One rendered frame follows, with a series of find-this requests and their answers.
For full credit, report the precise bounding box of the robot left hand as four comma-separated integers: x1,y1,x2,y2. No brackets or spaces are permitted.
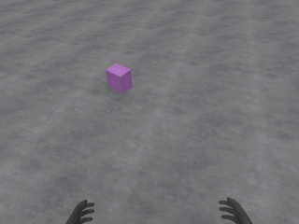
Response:
65,200,94,224

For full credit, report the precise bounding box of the carton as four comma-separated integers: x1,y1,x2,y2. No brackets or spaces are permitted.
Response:
105,63,133,93

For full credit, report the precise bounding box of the robot right hand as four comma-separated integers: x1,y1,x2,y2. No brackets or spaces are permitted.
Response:
219,197,252,224

